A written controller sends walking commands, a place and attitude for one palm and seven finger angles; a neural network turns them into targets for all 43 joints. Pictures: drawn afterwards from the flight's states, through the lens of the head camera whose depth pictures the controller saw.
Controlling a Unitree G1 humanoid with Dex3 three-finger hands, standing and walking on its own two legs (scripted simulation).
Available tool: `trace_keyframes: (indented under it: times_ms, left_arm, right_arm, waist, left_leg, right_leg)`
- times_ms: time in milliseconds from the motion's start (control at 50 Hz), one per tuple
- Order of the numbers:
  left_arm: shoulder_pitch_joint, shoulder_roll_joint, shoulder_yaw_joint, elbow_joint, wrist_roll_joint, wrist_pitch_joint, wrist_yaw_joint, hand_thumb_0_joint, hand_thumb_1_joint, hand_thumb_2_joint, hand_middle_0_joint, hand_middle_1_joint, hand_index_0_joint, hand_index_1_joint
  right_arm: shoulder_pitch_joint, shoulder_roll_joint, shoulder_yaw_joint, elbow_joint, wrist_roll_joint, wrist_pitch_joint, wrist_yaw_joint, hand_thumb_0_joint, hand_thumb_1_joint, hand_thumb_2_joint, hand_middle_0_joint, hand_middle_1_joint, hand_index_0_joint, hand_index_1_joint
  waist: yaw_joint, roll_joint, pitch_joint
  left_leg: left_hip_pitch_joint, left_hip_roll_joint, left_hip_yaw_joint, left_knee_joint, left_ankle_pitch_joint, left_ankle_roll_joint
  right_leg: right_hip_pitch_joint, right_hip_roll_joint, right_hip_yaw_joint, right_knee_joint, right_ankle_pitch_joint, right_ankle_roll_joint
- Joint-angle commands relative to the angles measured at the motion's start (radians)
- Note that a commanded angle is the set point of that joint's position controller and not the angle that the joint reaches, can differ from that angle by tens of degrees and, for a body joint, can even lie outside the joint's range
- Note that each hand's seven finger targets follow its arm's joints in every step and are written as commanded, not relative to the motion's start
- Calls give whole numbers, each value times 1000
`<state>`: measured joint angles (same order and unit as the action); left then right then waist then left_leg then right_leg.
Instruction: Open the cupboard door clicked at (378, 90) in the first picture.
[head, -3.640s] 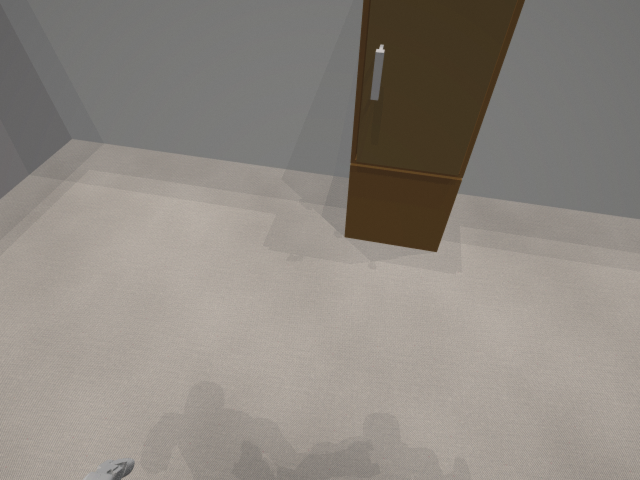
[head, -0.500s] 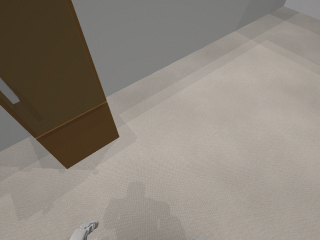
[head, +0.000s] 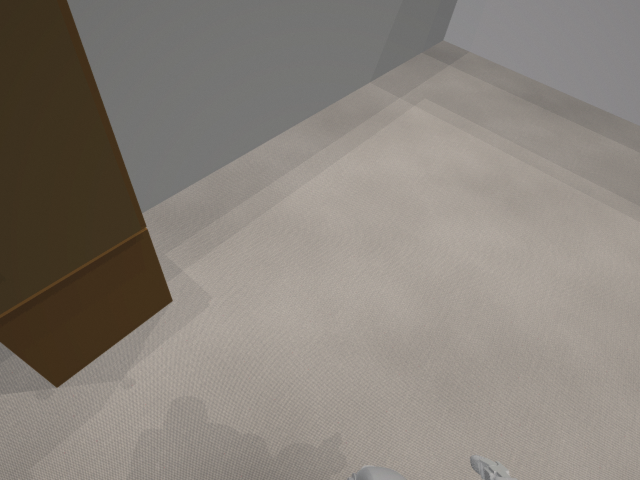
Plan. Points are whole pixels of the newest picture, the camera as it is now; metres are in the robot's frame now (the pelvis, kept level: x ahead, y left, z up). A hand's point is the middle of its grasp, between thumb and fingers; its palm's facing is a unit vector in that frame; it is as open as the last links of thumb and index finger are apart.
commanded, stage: walk to a spot facing it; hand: left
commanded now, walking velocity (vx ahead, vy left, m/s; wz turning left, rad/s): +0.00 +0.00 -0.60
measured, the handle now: out of the picture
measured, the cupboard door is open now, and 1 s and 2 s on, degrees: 0 0 0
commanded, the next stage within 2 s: turn to face it in 1.28 s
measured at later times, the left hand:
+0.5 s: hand (239, 474) +0.15 +0.11 -0.14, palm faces -0.30 -0.91 -0.28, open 7.4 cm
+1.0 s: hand (209, 468) +0.16 +0.16 -0.18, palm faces -0.47 -0.87 -0.17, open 7.4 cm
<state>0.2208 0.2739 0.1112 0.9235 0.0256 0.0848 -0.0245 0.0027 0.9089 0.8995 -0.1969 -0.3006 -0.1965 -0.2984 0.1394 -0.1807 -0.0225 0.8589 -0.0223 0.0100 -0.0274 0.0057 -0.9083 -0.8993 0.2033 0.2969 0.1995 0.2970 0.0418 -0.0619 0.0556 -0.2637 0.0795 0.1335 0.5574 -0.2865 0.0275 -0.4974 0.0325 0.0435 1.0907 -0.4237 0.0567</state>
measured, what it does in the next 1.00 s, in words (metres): steps on the spot, turning right: right foot, then left foot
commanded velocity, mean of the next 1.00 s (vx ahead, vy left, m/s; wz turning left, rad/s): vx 0.11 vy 0.00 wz -0.60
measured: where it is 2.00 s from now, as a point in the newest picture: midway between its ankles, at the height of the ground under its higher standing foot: outside the picture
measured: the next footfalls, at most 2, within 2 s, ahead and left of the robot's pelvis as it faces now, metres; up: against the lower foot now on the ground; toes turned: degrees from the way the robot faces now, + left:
right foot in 0.38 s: -0.02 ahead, -0.14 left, +0.00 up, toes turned -21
left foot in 0.90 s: +0.15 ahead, +0.04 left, +0.00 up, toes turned -27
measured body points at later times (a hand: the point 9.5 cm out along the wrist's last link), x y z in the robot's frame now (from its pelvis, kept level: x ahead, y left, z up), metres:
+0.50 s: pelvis -0.03 -0.04 +0.00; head +0.00 -0.08 +0.44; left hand +0.16 +0.16 -0.12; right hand -0.10 -0.29 -0.17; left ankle +0.00 +0.11 -0.67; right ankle -0.06 -0.12 -0.74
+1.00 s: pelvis +0.06 -0.02 +0.00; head +0.09 +0.00 +0.45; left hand +0.18 +0.20 -0.17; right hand +0.03 -0.29 -0.11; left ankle +0.11 +0.06 -0.74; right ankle -0.05 -0.11 -0.68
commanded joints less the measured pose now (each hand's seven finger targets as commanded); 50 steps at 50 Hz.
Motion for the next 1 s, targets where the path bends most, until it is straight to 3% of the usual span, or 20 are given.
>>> trace_keyframes:
  times_ms: [0, 140, 240, 280, 320, 340, 360, 380, 400, 480, 660, 760, 800, 840, 860, 880, 900, 920, 940, 980]
  left_arm:
    - [22, 51, 13, -68, 0, -22, -9, 0, 900, 900, -200, -300, -200, -300]
    - [-82, 21, -6, -101, -5, -18, -11, 0, 900, 900, -200, -300, -200, -300]
    - [-93, 4, -18, -103, -6, -31, -6, 0, 900, 900, -200, -300, -200, -300]
    - [-74, 0, -18, -101, -8, -41, -1, 0, 900, 900, -200, -300, -200, -300]
    - [5, 39, -10, -79, -6, -57, 8, 0, 900, 900, -200, -300, -200, -300]
    - [50, 150, 6, -68, 6, -71, 22, 0, 900, 900, -200, -300, -200, -300]
    - [99, 234, 24, -58, -2, -71, 37, 0, 900, 900, -200, -300, -200, -300]
    - [106, 220, 22, -55, -10, -66, 45, 0, 900, 900, -200, -300, -200, -300]
    - [55, 180, 19, -63, -11, -68, 50, 0, 900, 900, -200, -300, -200, -300]
    - [-44, 104, -7, -87, -18, -79, 42, 0, 900, 900, -200, -300, -200, -300]
    - [70, 133, 1, -40, -7, -108, 24, 0, 900, 900, -200, -300, -200, -300]
    - [75, 140, 5, -33, -2, -110, 24, 0, 900, 900, -200, -300, -200, -300]
    - [64, 138, 6, -34, -4, -108, 25, 0, 900, 900, -200, -300, -200, -300]
    - [20, 116, 5, -38, -10, -102, 24, 0, 900, 900, -200, -300, -200, -300]
    - [7, 65, -8, -56, -17, -98, 16, 0, 900, 900, -200, -300, -200, -300]
    - [21, 3, -19, -74, -26, -98, 3, 0, 900, 900, -200, -300, -200, -300]
    - [-8, 40, -10, -82, -10, -95, 2, 0, 900, 900, -200, -300, -200, -300]
    - [16, 63, 3, -64, -1, -87, -4, 0, 900, 900, -200, -300, -200, -300]
    - [22, 65, 5, -42, 6, -79, -12, 0, 900, 900, -200, -300, -200, -300]
    - [47, 34, 5, -20, 8, -67, -23, 0, 900, 900, -200, -300, -200, -300]
  right_arm:
    - [8, -176, -52, -63, 0, -25, -12, 0, -900, -900, 200, 300, 200, 300]
    - [139, -197, -77, -2, 0, -20, -3, 0, -900, -900, 200, 300, 200, 300]
    - [154, -220, -92, 27, -4, -14, 8, 0, -900, -900, 200, 300, 200, 300]
    - [147, -227, -94, 33, -5, -13, 12, 0, -900, -900, 200, 300, 200, 300]
    - [141, -214, -93, 30, 3, -9, 18, 0, -900, -900, 200, 300, 200, 300]
    - [163, -150, -78, 14, 11, -1, 25, 0, -900, -900, 200, 300, 200, 300]
    - [73, -98, -55, -43, 4, 8, 25, 0, -900, -900, 200, 300, 200, 300]
    - [64, -128, -59, -44, 8, 20, 13, 0, -900, -900, 200, 300, 200, 300]
    - [52, -123, -60, -33, 7, 25, 11, 0, -900, -900, 200, 300, 200, 300]
    - [92, -142, -66, 18, -8, 29, 19, 0, -900, -900, 200, 300, 200, 300]
    - [-31, -146, -68, -31, -9, -1, 36, 0, -900, -900, 200, 300, 200, 300]
    - [-57, -128, -60, -56, 2, -25, 36, 0, -900, -900, 200, 300, 200, 300]
    - [-32, -125, -56, -56, 7, -37, 29, 0, -900, -900, 200, 300, 200, 300]
    - [95, -137, -58, -14, 11, -48, 16, 0, -900, -900, 200, 300, 200, 300]
    - [198, -203, -68, 19, 7, -56, 2, 0, -900, -900, 200, 300, 200, 300]
    - [274, -309, -91, 29, -8, -56, 1, 0, -900, -900, 200, 300, 200, 300]
    - [257, -318, -89, 17, -3, -44, 2, 0, -900, -900, 200, 300, 200, 300]
    - [174, -257, -72, -6, -4, -40, 7, 0, -900, -900, 200, 300, 200, 300]
    - [115, -215, -58, -17, -3, -44, 3, 0, -900, -900, 200, 300, 200, 300]
    - [82, -168, -41, -15, -1, -52, -3, 0, -900, -900, 200, 300, 200, 300]
  waist:
    - [-23, 241, -48]
    - [-85, 234, -54]
    - [-96, 278, -100]
    - [-78, 278, -113]
    - [-29, 188, -155]
    - [-3, -101, -175]
    - [34, -277, -132]
    - [32, -173, -151]
    - [11, -168, -104]
    - [-43, -84, -77]
    - [10, -72, -26]
    - [11, -93, -30]
    - [-5, -94, -39]
    - [-71, -30, -70]
    - [-117, 136, -119]
    - [-140, 415, -144]
    - [-135, 335, -68]
    - [-90, 249, -2]
    - [-66, 228, 28]
    - [-35, 209, 63]
  left_leg:
    - [99, 218, -123, -274, 202, 58]
    - [199, 292, -87, -260, 258, 106]
    - [207, 321, -17, -180, 378, 101]
    - [179, 328, 16, -129, 408, 78]
    - [75, 295, 92, 50, 333, -6]
    - [-164, 200, 139, 252, 32, -81]
    - [-365, 72, 68, 467, -349, -116]
    - [-360, 79, -64, 566, -320, -101]
    - [-381, 89, -95, 588, -248, -99]
    - [-337, 78, -94, 586, -51, -132]
    - [-371, 38, -102, 397, -65, -129]
    - [-257, -12, -99, 209, -111, -107]
    - [-132, -36, -91, 87, -100, -94]
    - [163, -41, -81, -125, 24, -87]
    - [362, 86, -187, -212, -55, -64]
    - [449, 375, -533, -333, -239, 25]
    - [285, 466, -588, -394, -347, 86]
    - [144, 412, -504, -417, -374, 80]
    - [84, 362, -427, -416, -320, 52]
    - [54, 283, -231, -387, -56, 21]
  right_leg:
    - [-94, -54, -20, 159, 69, 26]
    - [-56, -99, -88, -87, -2, 31]
    - [64, -75, -147, -291, -37, 3]
    - [136, -66, -153, -401, 3, -18]
    - [347, -79, -137, -650, 230, -47]
    - [532, -270, 115, -756, 410, -118]
    - [501, -448, 368, -758, 743, -210]
    - [473, -442, 293, -739, 724, -259]
    - [426, -373, 244, -755, 649, -233]
    - [383, -246, 149, -774, 477, -184]
    - [407, -253, 339, -862, 53, -247]
    - [379, -242, 371, -827, 130, -253]
    - [318, -224, 378, -778, 208, -239]
    - [143, -146, 321, -656, 183, -175]
    - [-3, -43, 219, -495, 81, -127]
    - [-207, 67, 50, -196, -176, -64]
    - [-213, -13, 22, -43, -171, -54]
    - [-162, -55, 21, 16, -98, -49]
    - [-146, -64, 2, 58, -42, -43]
    - [-126, -92, -27, 99, 73, -24]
